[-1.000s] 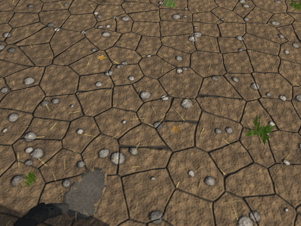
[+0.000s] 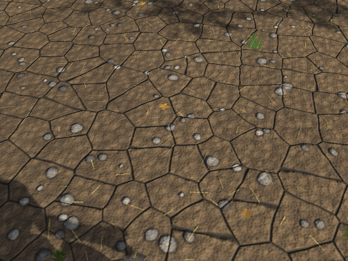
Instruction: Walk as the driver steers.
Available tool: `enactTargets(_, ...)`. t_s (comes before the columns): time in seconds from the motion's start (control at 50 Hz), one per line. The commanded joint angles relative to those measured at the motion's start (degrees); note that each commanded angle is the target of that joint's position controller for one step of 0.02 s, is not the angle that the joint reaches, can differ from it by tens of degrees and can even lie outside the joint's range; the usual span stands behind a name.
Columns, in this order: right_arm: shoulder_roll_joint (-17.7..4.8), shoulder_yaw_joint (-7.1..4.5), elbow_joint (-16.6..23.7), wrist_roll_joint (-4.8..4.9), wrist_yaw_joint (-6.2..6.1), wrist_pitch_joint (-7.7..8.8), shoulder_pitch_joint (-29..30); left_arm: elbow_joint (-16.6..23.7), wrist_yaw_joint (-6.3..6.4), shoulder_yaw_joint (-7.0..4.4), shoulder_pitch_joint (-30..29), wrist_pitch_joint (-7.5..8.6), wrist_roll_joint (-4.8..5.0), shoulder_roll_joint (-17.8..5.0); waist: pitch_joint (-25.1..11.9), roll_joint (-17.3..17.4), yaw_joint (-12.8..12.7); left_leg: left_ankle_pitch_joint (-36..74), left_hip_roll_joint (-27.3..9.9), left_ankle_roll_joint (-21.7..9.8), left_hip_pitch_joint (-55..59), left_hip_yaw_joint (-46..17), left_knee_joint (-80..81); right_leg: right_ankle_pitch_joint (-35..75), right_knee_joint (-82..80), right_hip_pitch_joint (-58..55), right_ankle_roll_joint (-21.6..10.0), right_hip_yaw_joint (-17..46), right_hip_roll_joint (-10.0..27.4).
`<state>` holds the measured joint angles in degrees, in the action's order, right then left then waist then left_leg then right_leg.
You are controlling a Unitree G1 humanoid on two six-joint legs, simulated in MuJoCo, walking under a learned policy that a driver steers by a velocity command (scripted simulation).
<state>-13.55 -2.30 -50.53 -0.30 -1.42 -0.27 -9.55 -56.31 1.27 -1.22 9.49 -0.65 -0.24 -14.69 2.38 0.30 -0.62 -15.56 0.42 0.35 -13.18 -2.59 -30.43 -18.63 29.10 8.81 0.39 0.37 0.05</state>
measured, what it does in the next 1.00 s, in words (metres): stands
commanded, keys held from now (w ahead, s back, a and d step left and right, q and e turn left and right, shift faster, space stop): no key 0.98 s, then w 0.02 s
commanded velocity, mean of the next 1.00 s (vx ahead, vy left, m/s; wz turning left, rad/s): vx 0.00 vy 0.00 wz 0.00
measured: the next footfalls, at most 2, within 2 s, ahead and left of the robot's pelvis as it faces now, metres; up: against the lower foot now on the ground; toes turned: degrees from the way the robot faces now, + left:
right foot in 1.70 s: +0.43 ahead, -0.11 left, +0.00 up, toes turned -2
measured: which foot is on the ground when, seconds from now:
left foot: down 0.00-1.00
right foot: down 0.00-1.00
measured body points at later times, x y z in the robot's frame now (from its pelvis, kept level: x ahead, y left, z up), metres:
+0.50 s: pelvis -0.01 +0.00 +0.00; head -0.01 +0.00 +0.45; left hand +0.01 +0.25 -0.15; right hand +0.04 -0.26 -0.15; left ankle +0.01 +0.12 -0.74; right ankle -0.03 -0.12 -0.74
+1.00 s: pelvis -0.01 -0.01 +0.00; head +0.00 +0.00 +0.45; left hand -0.02 +0.23 -0.15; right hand +0.01 -0.25 -0.15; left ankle +0.01 +0.12 -0.74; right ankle -0.03 -0.12 -0.74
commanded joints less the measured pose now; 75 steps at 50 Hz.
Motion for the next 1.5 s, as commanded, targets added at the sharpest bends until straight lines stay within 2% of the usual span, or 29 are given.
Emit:
enactTargets(0.02,-6.6,-1.48,1.2,0.01,-0.35,0.55,0.6,0.7,0.34,-1.12,0.8,0.39,-0.01,-6.1,-3.0,0.1,-0.1,17.6,-2.5,-1.9,3.8,-2.1,3.7,12.9,-4.5,2.0,-0.8,1.5,1.8)
enactTargets(0.26,-6.1,-1.11,-4.9,0.07,-0.84,0.13,0.2,-3.1,0.65,-0.54,2.7,0.82,-0.11,-5.0,-0.8,0.0,0.1,10.9,-1.6,-1.3,3.2,-1.1,5.7,7.7,-6.5,4.1,-0.8,1.2,1.5)
enactTargets(0.48,-5.1,-0.47,-8.9,0.15,-1.00,0.09,-1.2,-5.0,0.84,0.02,5.9,1.16,-0.10,-3.6,0.3,-0.3,0.4,7.7,-1.3,-1.1,2.1,-0.7,6.6,5.3,-7.4,5.1,-0.9,1.0,1.2)
enactTargets(0.98,-3.1,0.67,-12.5,0.36,-1.22,0.11,-5.1,-6.1,1.02,0.43,11.8,1.42,0.16,-1.0,0.9,-0.3,0.6,8.4,-1.1,-1.1,1.2,-0.2,6.5,6.9,-7.4,5.5,-1.2,0.7,0.9)
enactTargets(1.0,-2.3,0.86,-13.1,0.31,-1.24,0.06,-6.2,-6.7,1.08,0.56,13.0,1.36,0.14,-0.4,-0.5,-0.5,0.6,3.2,-0.4,-1.1,1.8,0.5,6.6,1.4,-7.9,5.0,-1.4,0.3,0.4)
enactTargets(1.02,-2.5,0.75,-13.2,0.55,-1.35,-0.03,-6.4,-6.9,1.25,0.28,13.5,1.20,0.45,-1.0,0.4,-1.1,0.5,-4.9,0.9,-1.4,0.6,1.7,5.3,-6.9,-8.1,5.9,-2.1,0.4,0.0)
enactTargets(1.06,-3.4,0.36,-12.5,0.83,-1.41,0.40,-5.7,-5.9,1.60,-0.56,13.4,1.18,1.01,-3.4,4.4,-2.9,0.0,-19.2,2.2,-2.6,-5.8,2.9,2.0,-23.3,-9.8,8.8,-5.1,4.4,2.3)
enactTargets(1.08,-2.7,0.47,-11.7,0.85,-1.17,1.13,-4.5,-5.6,1.55,-0.92,14.5,1.59,1.28,-4.3,6.1,-4.5,-0.7,-19.2,1.9,-3.0,-9.0,3.0,-0.4,-27.3,-11.9,8.8,-6.9,8.6,5.2)
enactTargets(1.12,-0.3,0.89,-10.3,1.13,-0.20,3.13,-2.8,-5.8,1.27,-2.26,17.0,2.68,1.77,-7.4,6.6,-10.7,-1.7,-9.5,1.5,-2.7,-13.7,5.5,-11.2,-30.6,-18.3,5.3,-12.0,21.7,14.8)
enactTargets(1.14,-0.6,0.81,-9.8,1.36,0.31,3.94,-2.1,-5.3,1.16,-2.55,16.5,3.01,1.74,-7.6,7.7,-10.6,-1.5,-8.2,-0.6,-3.5,-14.4,4.2,-14.7,-29.2,-20.1,6.8,-13.9,25.7,17.9)
enactTargets(1.16,-0.7,0.66,-9.5,1.68,0.72,4.59,-2.4,-4.4,0.99,-2.49,14.8,3.30,1.53,-7.0,8.3,-9.7,-0.4,-9.7,-1.5,-4.4,-14.0,3.8,-14.8,-26.8,-20.2,7.6,-13.8,25.4,18.2)
enactTargets(1.18,-0.1,0.76,-9.6,2.06,1.00,5.08,-3.9,-3.5,0.72,-2.45,12.5,3.52,1.84,-6.8,8.7,-9.9,1.3,-10.9,-2.0,-5.3,-11.0,4.0,-9.5,-24.0,-18.9,9.1,-12.5,22.7,17.1)
enactTargets(1.2,-0.2,0.51,-10.9,2.25,1.11,5.47,-7.6,-2.4,0.46,-2.31,9.5,3.43,2.38,-6.3,8.2,-8.8,3.7,-8.2,-1.1,-6.0,-2.6,5.2,-0.8,-20.5,-16.4,12.6,-10.2,17.5,13.9)
enactTargets(1.22,-1.1,-0.16,-13.0,1.97,1.07,5.53,-11.9,-1.7,0.29,-2.28,8.4,3.37,2.52,-6.0,6.9,-6.8,5.0,-3.6,1.0,-5.2,5.8,6.3,3.7,-15.4,-11.9,15.7,-8.3,12.3,9.8)
enactTargets(1.24,-3.2,-1.07,-14.8,1.61,1.01,5.47,-17.9,-0.7,0.16,-1.98,6.9,3.75,2.32,-4.9,4.5,-1.5,6.9,-2.6,-2.3,-5.5,13.5,-0.1,6.6,-7.2,-1.6,19.8,-6.2,6.9,5.8)
enactTargets(1.26,-9.2,-2.69,-16.0,1.74,0.91,5.53,-26.3,0.9,0.02,-1.05,6.1,4.70,1.86,-1.2,0.6,13.4,9.2,-9.9,-13.7,-10.5,22.2,-19.7,15.7,-3.7,18.8,29.1,-2.7,-2.5,-0.8)
enactTargets(1.28,-11.2,-2.66,-16.0,0.97,1.64,6.36,-29.2,2.4,0.05,-0.83,5.6,5.86,2.31,-0.2,-0.7,17.4,9.0,-14.3,-22.9,-16.9,23.0,-39.1,21.9,-12.5,33.2,36.7,-2.7,0.9,-2.9)
enactTargets(1.3,-7.1,-1.31,-14.4,0.65,1.68,7.16,-23.3,2.5,-0.34,-1.28,5.3,6.58,3.07,-2.0,3.4,8.5,5.6,-13.9,-23.3,-16.6,20.4,-36.6,21.1,-9.7,41.2,40.9,-4.0,4.6,1.2)
enactTargets(1.32,-4.7,-0.63,-12.8,0.74,1.88,7.56,-19.2,2.2,-0.95,-1.29,5.4,7.11,3.20,-2.1,4.5,5.4,4.0,-11.3,-20.4,-14.5,18.8,-28.9,20.9,-3.5,42.5,41.9,-5.1,5.1,3.4)
enactTargets(1.34,-4.5,-0.32,-11.7,0.76,2.23,7.54,-16.4,2.0,-1.10,-1.66,5.1,7.51,2.63,-2.5,4.6,3.5,2.9,-6.4,-17.8,-12.6,17.8,-22.7,21.5,1.4,40.4,41.7,-5.6,4.1,5.1)
enactTargets(1.36,-3.5,0.16,-11.2,0.72,2.38,7.26,-15.7,2.3,-1.23,-2.37,3.8,7.66,2.04,-4.0,4.8,3.4,2.5,1.6,-15.9,-11.0,17.3,-17.4,21.8,4.7,37.3,40.7,-5.4,3.3,6.3)
enactTargets(1.38,-1.9,0.69,-11.4,0.48,2.28,6.72,-16.8,2.4,-1.57,-2.72,3.2,7.50,1.81,-4.1,3.9,4.1,2.5,8.1,-13.8,-9.8,16.7,-12.6,21.8,6.5,35.1,38.6,-5.0,2.1,6.8)
enactTargets(1.42,-2.5,0.82,-11.8,0.16,1.59,6.00,-19.7,2.9,-2.16,-2.43,1.5,6.80,1.67,-1.9,3.1,4.7,2.8,16.6,-12.3,-9.9,16.2,-8.0,22.0,8.9,31.3,37.4,-3.4,-0.2,6.5)
enactTargets(1.5,-5.8,0.49,-10.4,-0.04,0.21,5.34,-19.7,8.0,-2.50,-1.01,-10.6,6.46,1.59,0.5,5.7,3.9,4.5,18.1,-10.9,-10.4,9.7,-3.3,24.8,16.6,13.5,32.6,-1.3,-2.9,4.4)
Keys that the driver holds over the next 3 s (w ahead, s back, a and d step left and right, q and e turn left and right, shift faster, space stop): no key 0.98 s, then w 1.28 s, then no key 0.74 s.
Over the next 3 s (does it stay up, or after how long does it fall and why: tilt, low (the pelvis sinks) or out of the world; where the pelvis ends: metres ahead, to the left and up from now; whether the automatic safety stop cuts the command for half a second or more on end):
stays up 0.78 0.01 0.00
